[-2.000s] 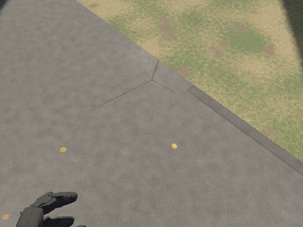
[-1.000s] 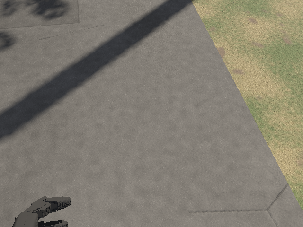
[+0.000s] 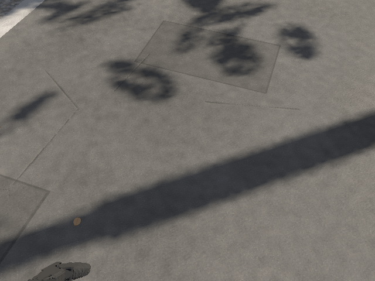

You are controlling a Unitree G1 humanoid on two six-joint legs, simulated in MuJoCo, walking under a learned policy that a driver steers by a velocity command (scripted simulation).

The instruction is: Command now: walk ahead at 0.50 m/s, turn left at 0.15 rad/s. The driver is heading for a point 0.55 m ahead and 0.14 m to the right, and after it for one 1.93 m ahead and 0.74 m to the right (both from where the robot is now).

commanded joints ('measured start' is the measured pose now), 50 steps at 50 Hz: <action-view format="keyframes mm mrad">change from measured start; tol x32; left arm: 1 93 161 62 -36 4 -23 6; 50 264 155 104 -55 5 93 -5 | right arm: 1 -9 -146 -36 -38 -3 3 -6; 50 -224 -149 -53 0 23 13 -35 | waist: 1 109 132 -71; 4 176 -209 -357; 23 164 -24 56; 29 8 384 -421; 50 161 73 -110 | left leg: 1 -21 230 -113 150 729 100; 4 -692 7 -58 893 -185 -29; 24 -563 135 85 132 369 -32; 27 -113 127 100 99 357 32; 29 419 518 -537 20 148 226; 36 -151 352 13 -160 632 140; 50 -67 298 308 293 827 23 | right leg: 1 229 24 -34 -41 -40 -71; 4 904 -348 737 -194 -424 -302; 9 411 -200 320 -304 -201 -219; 23 513 -206 115 -297 63 -179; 27 433 -132 83 55 286 -109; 29 -103 76 47 662 -600 -22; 31 -239 -18 101 764 -482 -25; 50 253 56 -95 -8 -38 -86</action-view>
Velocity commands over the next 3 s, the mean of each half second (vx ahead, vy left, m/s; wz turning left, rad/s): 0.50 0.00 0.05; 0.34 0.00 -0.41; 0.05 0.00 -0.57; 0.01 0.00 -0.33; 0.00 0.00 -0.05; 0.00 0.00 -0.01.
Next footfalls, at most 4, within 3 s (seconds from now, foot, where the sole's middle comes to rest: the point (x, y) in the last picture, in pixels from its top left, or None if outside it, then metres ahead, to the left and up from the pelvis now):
0.02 right None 0.19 -0.12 -0.77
0.54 left None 0.48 0.13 -0.77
1.02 right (212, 234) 0.64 -0.13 -0.77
1.46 left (157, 221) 0.71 0.07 -0.77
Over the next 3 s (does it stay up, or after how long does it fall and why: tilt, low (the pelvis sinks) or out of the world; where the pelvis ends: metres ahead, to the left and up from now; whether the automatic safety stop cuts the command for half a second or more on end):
stays up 0.58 -0.02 0.01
